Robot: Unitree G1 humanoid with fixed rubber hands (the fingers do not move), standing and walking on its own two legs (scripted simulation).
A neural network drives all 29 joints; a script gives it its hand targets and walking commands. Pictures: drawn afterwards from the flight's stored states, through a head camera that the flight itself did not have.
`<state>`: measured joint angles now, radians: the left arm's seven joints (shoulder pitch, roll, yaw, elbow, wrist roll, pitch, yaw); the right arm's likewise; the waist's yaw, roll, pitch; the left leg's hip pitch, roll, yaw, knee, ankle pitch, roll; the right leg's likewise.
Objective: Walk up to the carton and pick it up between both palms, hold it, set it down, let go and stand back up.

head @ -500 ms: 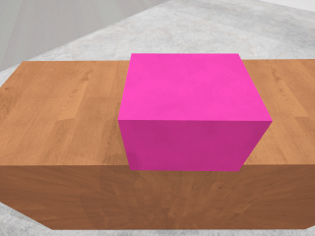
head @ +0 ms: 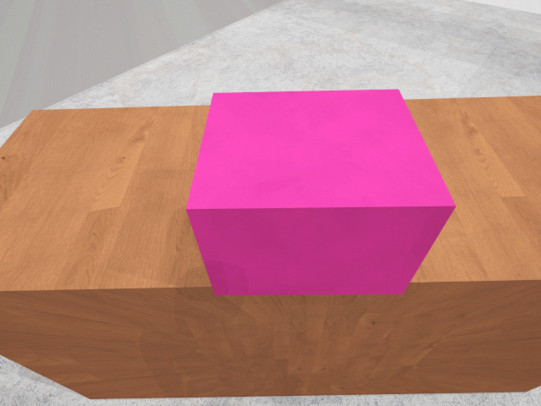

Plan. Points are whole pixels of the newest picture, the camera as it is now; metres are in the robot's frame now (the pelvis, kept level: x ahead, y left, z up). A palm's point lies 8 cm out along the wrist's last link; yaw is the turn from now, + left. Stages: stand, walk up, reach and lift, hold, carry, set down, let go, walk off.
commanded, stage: reach and lift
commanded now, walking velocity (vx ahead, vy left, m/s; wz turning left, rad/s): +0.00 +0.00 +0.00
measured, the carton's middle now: (306, 192) +0.41 -0.03 +0.11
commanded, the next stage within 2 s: none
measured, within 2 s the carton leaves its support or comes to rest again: neither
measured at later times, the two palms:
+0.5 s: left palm out of the picture +0.04 +0.24 -0.10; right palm out of the picture +0.08 -0.20 -0.10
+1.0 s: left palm out of the picture +0.08 +0.23 -0.05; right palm out of the picture +0.09 -0.23 -0.04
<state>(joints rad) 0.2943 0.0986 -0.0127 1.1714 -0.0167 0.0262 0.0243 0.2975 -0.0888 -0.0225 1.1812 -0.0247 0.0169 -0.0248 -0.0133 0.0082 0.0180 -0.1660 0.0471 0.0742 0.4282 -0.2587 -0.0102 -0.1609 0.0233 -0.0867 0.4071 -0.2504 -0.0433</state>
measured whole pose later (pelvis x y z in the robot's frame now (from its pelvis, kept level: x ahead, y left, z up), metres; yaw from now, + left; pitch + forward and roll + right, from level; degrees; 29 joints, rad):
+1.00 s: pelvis -0.03 -0.01 +0.00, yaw -1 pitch +0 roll +0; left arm 0.42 0.24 0.09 -0.01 -0.09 0.64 0.01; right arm 0.47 -0.19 -0.01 -0.01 0.17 0.45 0.01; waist 0.03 -0.05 0.08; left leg -0.16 0.07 0.09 0.34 -0.17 -0.04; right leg -0.17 0.05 -0.05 0.35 -0.17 -0.07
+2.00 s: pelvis -0.04 +0.00 +0.01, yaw -2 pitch -2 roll +0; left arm 0.42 0.26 0.05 -0.36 -0.24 0.41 0.11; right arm 0.42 -0.37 -0.14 -0.23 0.35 0.26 0.10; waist 0.04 -0.02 0.00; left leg -0.10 0.04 0.10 0.26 -0.12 -0.02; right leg -0.13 0.05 0.00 0.27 -0.12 -0.05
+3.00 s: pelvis -0.02 +0.00 +0.01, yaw -3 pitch +1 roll +0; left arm -0.16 0.32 0.26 -0.37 -0.24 0.84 0.08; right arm -0.22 -0.61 -0.05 -0.01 0.58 0.48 0.04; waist -0.01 -0.01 -0.04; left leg -0.12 0.04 0.07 0.26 -0.16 -0.02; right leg -0.14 0.05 0.02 0.28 -0.14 -0.05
